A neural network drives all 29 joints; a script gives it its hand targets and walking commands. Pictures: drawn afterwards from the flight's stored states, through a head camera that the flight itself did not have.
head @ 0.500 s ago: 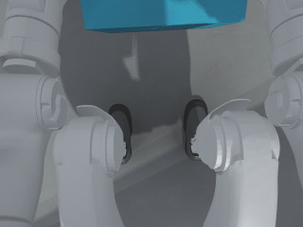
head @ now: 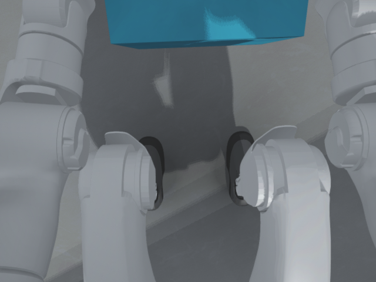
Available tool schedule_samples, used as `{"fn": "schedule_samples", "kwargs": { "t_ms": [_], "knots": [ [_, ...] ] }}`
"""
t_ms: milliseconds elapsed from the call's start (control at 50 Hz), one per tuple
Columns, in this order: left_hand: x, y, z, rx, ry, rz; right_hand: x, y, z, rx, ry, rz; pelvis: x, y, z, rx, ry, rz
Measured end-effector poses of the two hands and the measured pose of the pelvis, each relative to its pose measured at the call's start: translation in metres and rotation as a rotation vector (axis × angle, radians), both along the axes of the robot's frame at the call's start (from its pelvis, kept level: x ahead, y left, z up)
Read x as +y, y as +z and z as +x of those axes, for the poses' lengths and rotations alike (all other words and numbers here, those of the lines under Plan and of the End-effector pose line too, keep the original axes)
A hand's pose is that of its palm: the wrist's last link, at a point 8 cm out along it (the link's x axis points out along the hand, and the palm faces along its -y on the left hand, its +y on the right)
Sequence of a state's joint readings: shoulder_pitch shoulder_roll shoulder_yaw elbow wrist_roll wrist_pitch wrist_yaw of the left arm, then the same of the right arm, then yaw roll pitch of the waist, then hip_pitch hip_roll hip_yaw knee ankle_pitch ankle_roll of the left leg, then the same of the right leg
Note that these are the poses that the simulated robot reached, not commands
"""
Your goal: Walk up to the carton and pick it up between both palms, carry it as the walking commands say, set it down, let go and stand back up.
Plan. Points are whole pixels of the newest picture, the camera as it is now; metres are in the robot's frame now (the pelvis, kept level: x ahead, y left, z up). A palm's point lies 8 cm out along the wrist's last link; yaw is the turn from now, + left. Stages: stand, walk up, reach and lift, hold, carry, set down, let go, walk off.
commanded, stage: reach and lift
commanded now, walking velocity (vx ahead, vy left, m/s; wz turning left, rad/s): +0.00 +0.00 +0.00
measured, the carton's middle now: out of the picture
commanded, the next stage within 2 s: none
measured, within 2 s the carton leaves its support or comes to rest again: neither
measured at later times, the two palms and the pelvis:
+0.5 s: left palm out of the picture +0.57 +0.16 -0.09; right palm out of the picture +0.56 -0.20 -0.10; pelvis +0.00 +0.00 +0.03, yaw +0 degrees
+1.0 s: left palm out of the picture +0.55 +0.16 -0.02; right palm out of the picture +0.54 -0.19 -0.02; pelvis +0.00 +0.00 +0.08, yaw +0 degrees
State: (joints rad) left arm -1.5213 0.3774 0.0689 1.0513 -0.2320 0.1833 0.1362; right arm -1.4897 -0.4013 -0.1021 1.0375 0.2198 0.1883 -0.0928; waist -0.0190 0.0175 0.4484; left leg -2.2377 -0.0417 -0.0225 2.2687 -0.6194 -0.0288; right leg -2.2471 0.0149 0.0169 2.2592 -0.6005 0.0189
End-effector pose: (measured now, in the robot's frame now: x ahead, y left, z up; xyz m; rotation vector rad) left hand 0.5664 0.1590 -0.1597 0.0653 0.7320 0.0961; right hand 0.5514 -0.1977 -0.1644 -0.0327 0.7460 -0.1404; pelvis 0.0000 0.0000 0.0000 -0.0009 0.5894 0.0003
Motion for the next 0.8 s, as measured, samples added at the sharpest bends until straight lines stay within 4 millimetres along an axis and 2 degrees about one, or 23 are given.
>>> {"fn": "schedule_samples", "kwargs": {
  "t_ms": [160,400,580,800],
  "knots": [
    [-0.001,0.041,0.007,-0.022,0.005,0.002,-0.001,0.04,0.007,-0.021,-0.003,-0.001,0.0,0.012,-0.003,0.043,-0.003,0.006],
    [-0.001,0.054,0.001,-0.025,0.015,0.003,0.0,0.051,0.001,-0.022,-0.004,0.001,-0.001,0.027,-0.003,0.108,-0.003,0.012],
    [-0.001,0.077,0.004,-0.043,0.029,-0.003,0.0,0.077,0.006,-0.04,-0.013,-0.004,-0.002,0.038,0.003,0.157,-0.002,0.013],
    [0.0,0.107,-0.011,-0.04,0.045,-0.012,0.001,0.109,-0.009,-0.038,-0.024,0.0,-0.003,0.064,0.004,0.221,-0.001,0.01]
  ]
}}
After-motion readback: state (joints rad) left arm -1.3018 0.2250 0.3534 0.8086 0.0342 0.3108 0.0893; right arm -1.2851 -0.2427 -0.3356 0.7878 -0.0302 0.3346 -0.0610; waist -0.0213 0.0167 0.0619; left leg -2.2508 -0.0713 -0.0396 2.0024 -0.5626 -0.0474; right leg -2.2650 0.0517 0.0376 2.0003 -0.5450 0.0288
